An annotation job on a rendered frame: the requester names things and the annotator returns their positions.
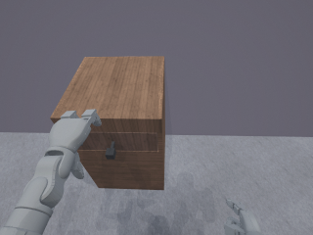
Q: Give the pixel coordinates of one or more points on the handle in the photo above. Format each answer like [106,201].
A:
[111,152]

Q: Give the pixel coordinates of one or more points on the left robot hand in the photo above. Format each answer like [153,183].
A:
[71,131]

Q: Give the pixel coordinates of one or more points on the right robot hand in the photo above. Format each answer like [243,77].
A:
[247,222]

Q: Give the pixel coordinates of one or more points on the left robot forearm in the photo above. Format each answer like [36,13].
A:
[40,195]

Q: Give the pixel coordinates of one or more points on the drawer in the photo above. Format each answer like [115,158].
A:
[123,141]

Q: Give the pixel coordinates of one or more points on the cabinet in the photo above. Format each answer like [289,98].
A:
[128,93]

